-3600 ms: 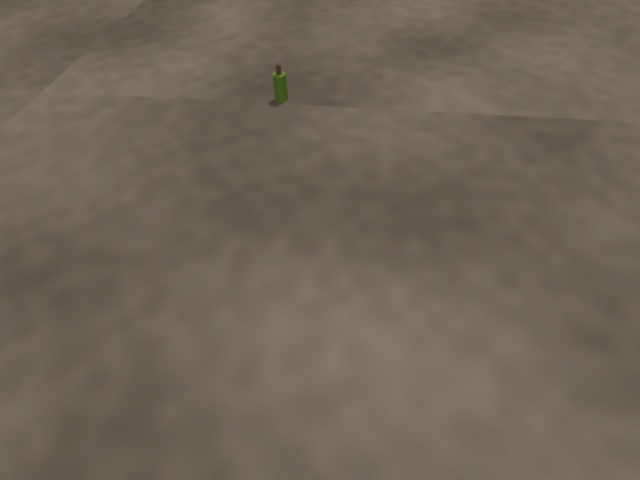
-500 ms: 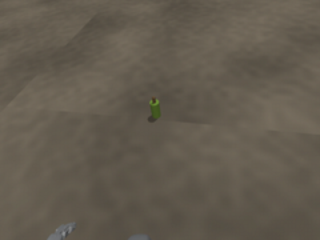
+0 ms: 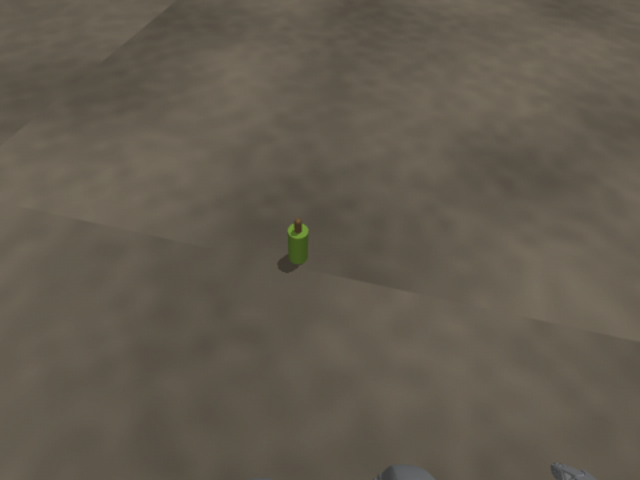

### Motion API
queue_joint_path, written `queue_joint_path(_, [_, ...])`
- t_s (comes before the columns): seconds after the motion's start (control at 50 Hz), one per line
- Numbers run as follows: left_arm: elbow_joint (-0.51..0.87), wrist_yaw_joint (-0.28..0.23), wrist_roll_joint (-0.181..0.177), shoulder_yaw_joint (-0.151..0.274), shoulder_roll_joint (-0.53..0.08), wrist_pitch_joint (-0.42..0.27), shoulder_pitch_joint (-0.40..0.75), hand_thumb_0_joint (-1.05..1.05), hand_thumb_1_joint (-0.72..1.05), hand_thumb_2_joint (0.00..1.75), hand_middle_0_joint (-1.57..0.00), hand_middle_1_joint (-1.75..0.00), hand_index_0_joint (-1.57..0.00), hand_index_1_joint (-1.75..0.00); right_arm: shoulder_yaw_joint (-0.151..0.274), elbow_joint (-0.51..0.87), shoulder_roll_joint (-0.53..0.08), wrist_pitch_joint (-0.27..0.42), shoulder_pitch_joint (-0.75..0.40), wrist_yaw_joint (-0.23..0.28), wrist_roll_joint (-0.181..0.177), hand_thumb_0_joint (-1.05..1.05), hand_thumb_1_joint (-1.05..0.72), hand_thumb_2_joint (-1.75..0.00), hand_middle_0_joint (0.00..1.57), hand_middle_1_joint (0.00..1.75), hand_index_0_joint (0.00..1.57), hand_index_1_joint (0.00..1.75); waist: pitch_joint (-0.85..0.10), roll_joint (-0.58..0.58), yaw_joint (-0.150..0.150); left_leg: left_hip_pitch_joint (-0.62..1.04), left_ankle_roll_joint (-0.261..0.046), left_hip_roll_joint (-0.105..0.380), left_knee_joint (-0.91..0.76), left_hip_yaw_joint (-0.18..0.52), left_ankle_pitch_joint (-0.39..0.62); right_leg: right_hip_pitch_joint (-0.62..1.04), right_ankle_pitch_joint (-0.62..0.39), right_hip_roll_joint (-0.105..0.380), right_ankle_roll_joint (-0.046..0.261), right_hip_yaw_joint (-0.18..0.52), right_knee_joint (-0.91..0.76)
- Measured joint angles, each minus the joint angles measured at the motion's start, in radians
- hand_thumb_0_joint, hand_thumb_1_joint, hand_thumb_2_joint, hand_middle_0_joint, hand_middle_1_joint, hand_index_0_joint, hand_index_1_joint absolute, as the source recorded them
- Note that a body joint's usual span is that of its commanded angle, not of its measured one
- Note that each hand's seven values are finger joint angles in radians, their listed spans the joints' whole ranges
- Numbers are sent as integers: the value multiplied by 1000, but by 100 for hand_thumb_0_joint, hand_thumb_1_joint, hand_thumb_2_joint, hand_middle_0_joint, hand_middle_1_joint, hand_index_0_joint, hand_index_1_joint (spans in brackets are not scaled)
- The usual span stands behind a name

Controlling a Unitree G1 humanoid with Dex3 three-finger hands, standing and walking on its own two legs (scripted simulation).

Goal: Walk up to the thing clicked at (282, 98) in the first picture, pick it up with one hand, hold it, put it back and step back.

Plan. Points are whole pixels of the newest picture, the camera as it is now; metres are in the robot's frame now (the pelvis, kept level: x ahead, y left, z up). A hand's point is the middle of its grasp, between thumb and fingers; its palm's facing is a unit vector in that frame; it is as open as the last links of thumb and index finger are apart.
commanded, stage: walk up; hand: left
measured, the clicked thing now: (298, 239) +0.98 +0.11 -0.66
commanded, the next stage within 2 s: none
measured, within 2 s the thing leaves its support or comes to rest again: neither
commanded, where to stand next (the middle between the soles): +0.62 -0.05 m, yaw +0 degrees
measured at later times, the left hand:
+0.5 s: hand (205, 388) +0.25 +0.19 -0.11, palm faces -0.01 -0.91 -0.42, open 7.3 cm
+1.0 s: hand (198, 324) +0.37 +0.24 -0.16, palm faces -0.02 -0.95 -0.32, open 7.3 cm
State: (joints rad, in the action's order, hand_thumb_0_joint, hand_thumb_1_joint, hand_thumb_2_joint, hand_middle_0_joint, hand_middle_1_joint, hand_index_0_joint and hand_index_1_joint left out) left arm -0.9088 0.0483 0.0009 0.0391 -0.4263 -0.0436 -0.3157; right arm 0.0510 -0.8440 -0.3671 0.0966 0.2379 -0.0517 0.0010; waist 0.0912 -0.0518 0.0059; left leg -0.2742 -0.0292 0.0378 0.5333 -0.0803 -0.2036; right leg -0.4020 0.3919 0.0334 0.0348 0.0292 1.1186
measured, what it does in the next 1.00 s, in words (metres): walks ahead: right foot, then left foot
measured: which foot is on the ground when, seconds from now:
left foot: down 0.00-0.32, up 0.34-0.78, down 0.80-1.00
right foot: up 0.00-0.26, down 0.28-0.82, up 0.84-1.00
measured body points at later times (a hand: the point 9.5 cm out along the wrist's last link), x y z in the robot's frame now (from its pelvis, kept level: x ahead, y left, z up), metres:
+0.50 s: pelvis +0.19 -0.08 +0.01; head +0.20 -0.12 +0.45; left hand +0.25 +0.24 -0.08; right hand +0.25 -0.40 -0.13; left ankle +0.19 +0.08 -0.66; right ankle +0.21 -0.18 -0.73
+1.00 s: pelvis +0.33 -0.03 +0.00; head +0.35 +0.00 +0.45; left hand +0.37 +0.29 -0.13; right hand +0.43 -0.34 -0.08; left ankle +0.39 +0.06 -0.73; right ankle +0.34 -0.19 -0.66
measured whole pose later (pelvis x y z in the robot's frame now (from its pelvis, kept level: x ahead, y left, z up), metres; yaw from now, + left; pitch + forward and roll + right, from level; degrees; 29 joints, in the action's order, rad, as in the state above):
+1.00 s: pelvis +0.33 -0.03 +0.00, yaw +1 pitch -4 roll -1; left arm -0.89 0.04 0.00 0.04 -0.43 -0.05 -0.32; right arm 0.05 -0.84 -0.37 0.08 0.26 -0.05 0.00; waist 0.10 -0.06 0.00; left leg -0.25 -0.05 0.01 0.51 -0.07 -0.19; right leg -0.43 0.36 0.04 0.03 0.03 1.06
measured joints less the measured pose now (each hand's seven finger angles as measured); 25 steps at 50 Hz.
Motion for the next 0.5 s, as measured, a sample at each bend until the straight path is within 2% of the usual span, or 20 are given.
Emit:
queue_joint_path(0.14, [10, 31, 12, 20, -14, 8, 30, 0, 91, 90, -21, -30, -21, -30, -3, -23, -15, -4, 65, -4, 9, 1, -90, -90, 20, 30, 21, 30, -19, -3, -12, 127, 4, -9, -85, -20, -41, -110, -142, 83, -45, -14, -264])
queue_joint_path(0.2, [-1, 41, 16, 25, -9, 9, 42, 0, 91, 90, -21, -30, -21, -30, 6, -30, -37, -6, 86, -6, 10, 1, -90, -90, 20, 30, 21, 30, -26, 15, -23, 161, 17, -8, -85, -24, -79, -88, -208, 92, -41, -24, -400])
queue_joint_path(0.26, [-10, 44, 19, 29, -7, 1, 50, 0, 91, 90, -21, -30, -21, -30, 15, -38, -57, -16, 103, -6, 10, 1, -90, -90, 20, 30, 21, 30, -40, 34, -30, 177, 40, 0, -46, -24, -140, -33, -226, 82, -31, -38, -494])
queue_joint_path(0.3, [-14, 39, 23, 33, -1, -12, 56, 0, 91, 90, -21, -30, -21, -30, 19, -44, -71, -26, 110, -3, 11, 1, -90, -90, 20, 30, 21, 30, -46, 63, -28, 173, 49, 28, 24, -18, -205, 11, -228, 54, -33, -58, -523])
queue_joint_path(0.32, [-14, 33, 25, 34, 11, -20, 66, 0, 91, 90, -21, -30, -21, -30, 22, -49, -80, -31, 108, 1, 12, 1, -90, -90, 20, 30, 21, 30, -37, 99, -29, 154, 30, 59, 95, 1, -231, 21, -204, 31, -32, -80, -502])
queue_joint_path(0.34, [-5, 28, 27, 32, 17, -31, 72, 0, 91, 90, -21, -30, -21, -30, 23, -54, -79, -38, 106, 6, 11, 1, -91, -90, 20, 30, 20, 30, -31, 115, -27, 116, 14, 63, 200, 32, -249, 27, -176, 22, -28, -96, -479])
queue_joint_path(0.38, [15, 18, 18, 25, 28, -47, 73, 0, 91, 90, -21, -30, -21, -30, 13, -66, -71, -51, 96, 12, 12, 1, -91, -90, 20, 30, 20, 30, -25, 108, -6, 28, 3, 18, 413, 65, -274, 47, -141, 29, -18, -93, -464])
queue_joint_path(0.44, [29, 6, 3, 10, 52, -52, 52, 0, 91, 90, -21, -30, -21, -30, 4, -76, -70, -55, 65, 10, 1, 1, -91, -90, 20, 30, 20, 30, -19, 114, 15, -87, -3, -17, 555, 91, -213, 118, -149, 26, -13, -90, -542])
queue_joint_path(0.5, [27, -3, -2, -1, 61, -52, 24, 0, 90, 90, -21, -30, -21, -30, 6, -60, -69, -51, 40, 3, -2, 1, -91, -90, 20, 30, 20, 30, -15, 125, 19, -171, -2, -8, 528, 115, -127, 186, -162, 9, -7, -98, -620])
